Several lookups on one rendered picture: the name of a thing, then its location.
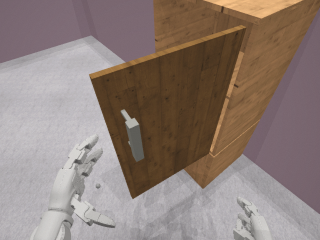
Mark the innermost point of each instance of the robot right hand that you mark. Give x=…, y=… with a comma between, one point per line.
x=256, y=227

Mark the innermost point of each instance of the robot left hand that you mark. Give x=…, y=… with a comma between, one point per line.
x=70, y=179

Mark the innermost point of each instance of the robot left forearm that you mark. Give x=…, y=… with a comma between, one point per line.
x=54, y=225

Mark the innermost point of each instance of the cupboard door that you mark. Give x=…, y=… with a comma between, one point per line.
x=177, y=96

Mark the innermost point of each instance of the handle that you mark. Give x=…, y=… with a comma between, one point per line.
x=134, y=135

